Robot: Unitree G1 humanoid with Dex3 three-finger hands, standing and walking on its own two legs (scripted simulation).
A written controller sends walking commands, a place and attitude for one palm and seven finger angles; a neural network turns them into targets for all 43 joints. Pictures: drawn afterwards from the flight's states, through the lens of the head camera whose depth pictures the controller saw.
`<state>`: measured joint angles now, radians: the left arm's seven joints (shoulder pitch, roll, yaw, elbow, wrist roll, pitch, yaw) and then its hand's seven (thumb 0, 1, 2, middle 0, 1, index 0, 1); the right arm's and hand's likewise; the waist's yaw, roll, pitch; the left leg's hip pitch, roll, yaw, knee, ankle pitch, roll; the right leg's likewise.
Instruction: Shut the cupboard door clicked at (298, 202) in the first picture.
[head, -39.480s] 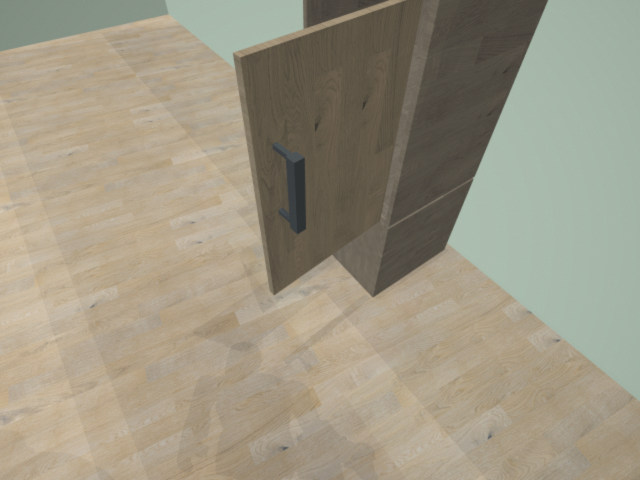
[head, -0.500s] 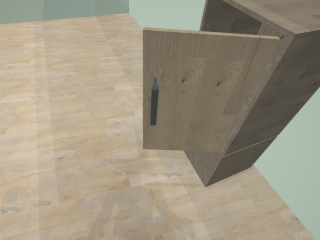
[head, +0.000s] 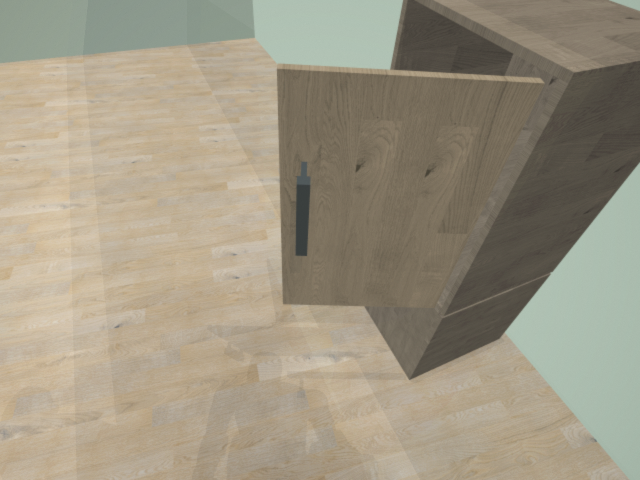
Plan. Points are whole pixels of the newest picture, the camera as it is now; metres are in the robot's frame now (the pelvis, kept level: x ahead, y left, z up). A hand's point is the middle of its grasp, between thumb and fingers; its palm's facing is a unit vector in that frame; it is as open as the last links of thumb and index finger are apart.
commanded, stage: look again from close up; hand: left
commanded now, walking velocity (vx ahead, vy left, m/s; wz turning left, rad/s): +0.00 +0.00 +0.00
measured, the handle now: (302, 210) +0.56 +0.07 +0.00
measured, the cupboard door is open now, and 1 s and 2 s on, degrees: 66 66 66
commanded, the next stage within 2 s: shuffle to correct the standing spot in 0.56 s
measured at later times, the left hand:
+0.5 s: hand out of the picture -0.03 +0.14 -0.18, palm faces +0.01 -0.99 -0.15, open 7.3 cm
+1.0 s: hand out of the picture -0.02 +0.12 -0.18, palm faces +0.06 -0.98 -0.17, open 7.3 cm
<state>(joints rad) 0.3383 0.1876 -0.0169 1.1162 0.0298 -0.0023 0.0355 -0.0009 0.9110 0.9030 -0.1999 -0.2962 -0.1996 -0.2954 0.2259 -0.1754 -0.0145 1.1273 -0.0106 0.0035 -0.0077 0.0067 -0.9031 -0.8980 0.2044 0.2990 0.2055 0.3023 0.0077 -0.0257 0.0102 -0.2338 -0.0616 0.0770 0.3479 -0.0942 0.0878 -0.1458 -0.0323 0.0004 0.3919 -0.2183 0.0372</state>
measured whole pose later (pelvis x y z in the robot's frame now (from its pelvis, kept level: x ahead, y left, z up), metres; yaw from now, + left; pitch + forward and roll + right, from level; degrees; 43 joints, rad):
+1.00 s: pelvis +0.03 -0.05 +0.00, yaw +1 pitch +0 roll +0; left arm 0.41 0.14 0.02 1.10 0.04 0.01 0.02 0.00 0.91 0.90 -0.20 -0.30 -0.20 -0.30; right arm 0.32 -0.12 -0.05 1.14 -0.02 0.01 -0.03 0.01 -0.90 -0.90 0.20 0.30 0.21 0.30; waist 0.00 -0.02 -0.02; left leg -0.28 -0.02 0.04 0.45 -0.18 0.03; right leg -0.17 0.00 -0.05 0.47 -0.30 -0.02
